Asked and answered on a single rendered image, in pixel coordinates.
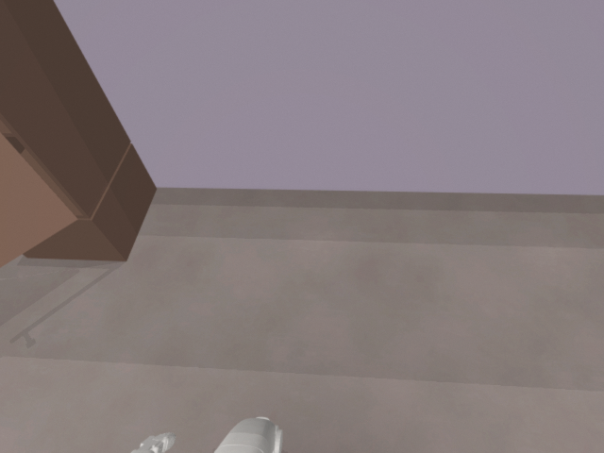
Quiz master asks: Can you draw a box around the cupboard door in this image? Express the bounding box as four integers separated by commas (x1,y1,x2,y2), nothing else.
0,132,78,268

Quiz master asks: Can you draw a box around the left robot hand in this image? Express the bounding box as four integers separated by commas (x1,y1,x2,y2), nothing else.
131,432,176,453

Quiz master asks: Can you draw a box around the left robot thigh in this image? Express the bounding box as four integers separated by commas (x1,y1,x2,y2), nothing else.
214,418,283,453

